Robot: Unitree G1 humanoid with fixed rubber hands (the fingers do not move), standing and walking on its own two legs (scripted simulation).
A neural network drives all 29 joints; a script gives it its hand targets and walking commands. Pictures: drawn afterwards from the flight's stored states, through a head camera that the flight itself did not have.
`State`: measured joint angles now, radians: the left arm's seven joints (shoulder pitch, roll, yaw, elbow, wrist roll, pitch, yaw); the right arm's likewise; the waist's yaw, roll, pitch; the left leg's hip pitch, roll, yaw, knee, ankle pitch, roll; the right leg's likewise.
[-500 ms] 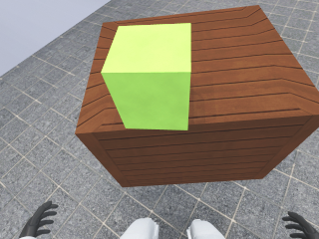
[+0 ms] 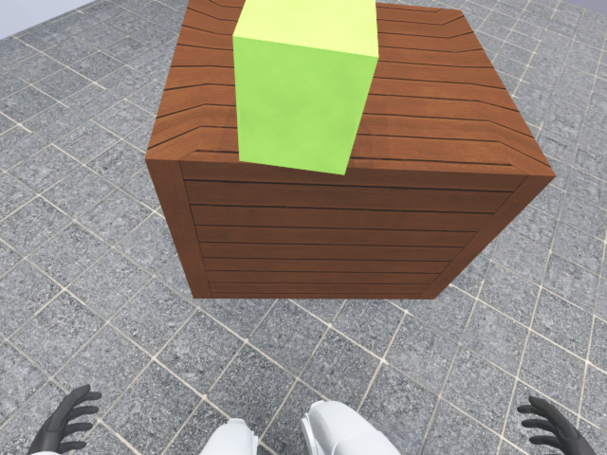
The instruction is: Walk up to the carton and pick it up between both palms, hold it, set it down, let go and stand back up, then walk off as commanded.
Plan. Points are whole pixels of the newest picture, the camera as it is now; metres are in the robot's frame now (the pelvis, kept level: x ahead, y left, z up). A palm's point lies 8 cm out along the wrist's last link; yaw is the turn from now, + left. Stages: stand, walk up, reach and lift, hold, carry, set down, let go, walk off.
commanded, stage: walk off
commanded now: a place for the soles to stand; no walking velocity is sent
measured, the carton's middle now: (303, 82) +0.72 -0.03 +0.05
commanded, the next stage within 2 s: stand in 1.90 s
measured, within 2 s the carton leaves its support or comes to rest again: neither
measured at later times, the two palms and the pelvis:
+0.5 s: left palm out of the picture +0.01 +0.32 -0.03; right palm out of the picture -0.11 -0.34 -0.09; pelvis -0.15 -0.01 +0.01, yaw +1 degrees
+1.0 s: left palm out of the picture -0.02 +0.32 -0.04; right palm out of the picture -0.11 -0.33 -0.06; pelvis -0.16 +0.00 +0.02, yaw +0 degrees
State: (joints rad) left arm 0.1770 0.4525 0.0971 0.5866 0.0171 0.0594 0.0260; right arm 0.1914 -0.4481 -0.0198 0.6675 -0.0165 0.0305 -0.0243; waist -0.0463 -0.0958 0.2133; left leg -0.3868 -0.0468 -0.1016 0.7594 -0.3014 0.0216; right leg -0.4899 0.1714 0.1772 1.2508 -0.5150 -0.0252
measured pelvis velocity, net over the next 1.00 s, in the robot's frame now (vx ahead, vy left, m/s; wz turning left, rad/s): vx -0.16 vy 0.00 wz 0.01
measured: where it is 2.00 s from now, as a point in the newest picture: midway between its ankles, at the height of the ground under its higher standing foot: outside the picture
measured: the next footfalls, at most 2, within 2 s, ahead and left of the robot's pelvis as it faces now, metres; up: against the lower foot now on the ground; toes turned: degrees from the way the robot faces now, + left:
right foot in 0.14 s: -0.04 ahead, -0.13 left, +0.00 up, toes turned +7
left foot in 0.46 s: -0.07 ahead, +0.11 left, +0.00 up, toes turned -6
